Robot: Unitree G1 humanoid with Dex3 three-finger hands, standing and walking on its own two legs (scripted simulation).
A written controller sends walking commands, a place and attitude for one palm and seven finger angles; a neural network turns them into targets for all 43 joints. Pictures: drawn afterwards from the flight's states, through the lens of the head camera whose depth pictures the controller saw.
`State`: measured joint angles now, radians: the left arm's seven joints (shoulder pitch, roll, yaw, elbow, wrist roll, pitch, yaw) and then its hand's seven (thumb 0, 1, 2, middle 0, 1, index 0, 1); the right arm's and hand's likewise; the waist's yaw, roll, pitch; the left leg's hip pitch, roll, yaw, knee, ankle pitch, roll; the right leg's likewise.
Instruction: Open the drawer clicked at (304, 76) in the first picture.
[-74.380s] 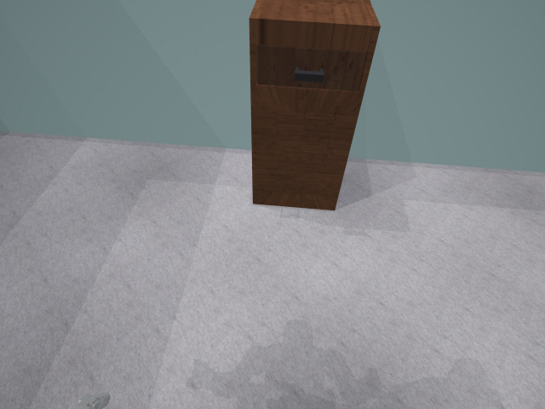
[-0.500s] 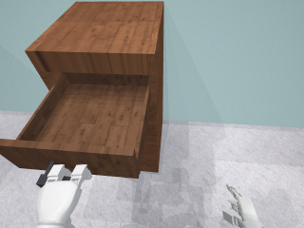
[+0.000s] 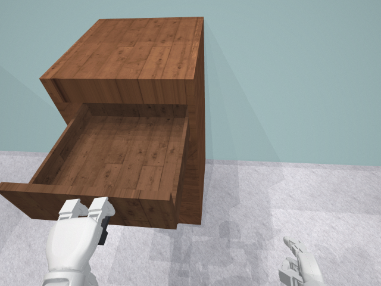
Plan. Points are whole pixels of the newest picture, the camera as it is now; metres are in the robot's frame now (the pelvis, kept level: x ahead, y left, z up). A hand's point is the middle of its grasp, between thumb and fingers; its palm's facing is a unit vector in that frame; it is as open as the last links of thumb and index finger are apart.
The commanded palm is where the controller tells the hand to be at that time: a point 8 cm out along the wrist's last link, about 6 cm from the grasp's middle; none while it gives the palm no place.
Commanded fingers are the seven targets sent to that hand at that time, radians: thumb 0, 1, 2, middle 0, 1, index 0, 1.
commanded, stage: lift the hand off the handle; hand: left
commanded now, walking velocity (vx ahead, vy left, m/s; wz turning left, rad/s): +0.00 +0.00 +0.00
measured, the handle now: (85, 224) +0.23 +0.27 +0.00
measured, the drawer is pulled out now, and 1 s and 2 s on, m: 0.30 0.30 0.30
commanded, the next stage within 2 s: draw the hand back to the body in 1.02 s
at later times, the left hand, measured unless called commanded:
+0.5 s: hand (80, 223) +0.20 +0.23 +0.09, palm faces +0.13 -0.10 -0.99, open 13.6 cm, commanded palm +0.17 +0.23 +0.15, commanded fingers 0.00 -0.50 0.30 -0.30 -1.20 -0.30 -1.20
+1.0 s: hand (64, 197) +0.21 +0.23 +0.16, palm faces +0.15 -0.09 -0.98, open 13.8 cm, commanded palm +0.18 +0.23 +0.20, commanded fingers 0.00 -0.50 0.30 -0.30 -1.20 -0.30 -1.20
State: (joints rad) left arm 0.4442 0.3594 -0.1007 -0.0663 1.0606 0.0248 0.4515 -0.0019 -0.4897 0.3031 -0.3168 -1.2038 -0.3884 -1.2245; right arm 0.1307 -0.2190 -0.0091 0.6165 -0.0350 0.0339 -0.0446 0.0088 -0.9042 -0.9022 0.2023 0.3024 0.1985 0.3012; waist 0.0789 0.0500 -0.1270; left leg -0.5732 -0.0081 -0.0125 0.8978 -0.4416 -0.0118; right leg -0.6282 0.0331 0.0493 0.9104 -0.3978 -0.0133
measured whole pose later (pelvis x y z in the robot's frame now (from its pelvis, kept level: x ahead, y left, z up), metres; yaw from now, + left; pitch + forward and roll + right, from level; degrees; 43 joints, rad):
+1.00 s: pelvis +0.02 +0.01 +0.04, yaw +0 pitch -2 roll +0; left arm 0.39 0.46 -0.05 -0.42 0.93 0.11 0.10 0.00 -0.49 0.30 -0.32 -1.20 -0.32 -1.20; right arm 0.09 -0.25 0.04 0.61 0.00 0.08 0.00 0.01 -0.91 -0.90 0.20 0.30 0.20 0.30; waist 0.13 0.10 -0.04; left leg -0.19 -0.01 -0.02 0.54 -0.31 0.00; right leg -0.24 0.02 0.05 0.55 -0.27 0.00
